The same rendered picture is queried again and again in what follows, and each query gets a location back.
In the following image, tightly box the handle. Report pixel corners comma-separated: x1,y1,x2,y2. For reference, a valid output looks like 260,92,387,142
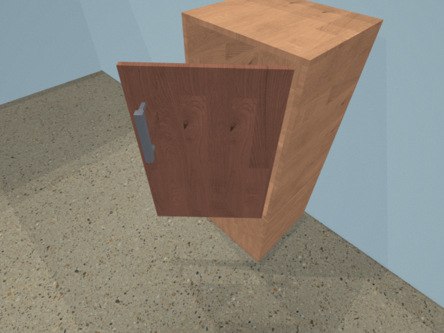
133,102,155,163

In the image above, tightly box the cupboard door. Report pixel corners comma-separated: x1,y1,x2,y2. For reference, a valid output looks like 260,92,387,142
117,62,294,219

